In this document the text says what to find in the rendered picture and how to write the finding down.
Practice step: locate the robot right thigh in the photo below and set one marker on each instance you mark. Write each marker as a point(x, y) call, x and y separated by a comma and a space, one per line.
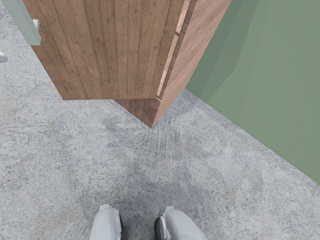
point(176, 225)

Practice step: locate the cupboard door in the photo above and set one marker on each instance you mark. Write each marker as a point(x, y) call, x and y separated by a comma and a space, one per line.
point(105, 49)

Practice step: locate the handle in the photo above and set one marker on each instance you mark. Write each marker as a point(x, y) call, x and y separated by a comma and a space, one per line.
point(29, 28)

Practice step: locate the robot right shin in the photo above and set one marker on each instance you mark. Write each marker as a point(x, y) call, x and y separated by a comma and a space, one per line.
point(169, 208)

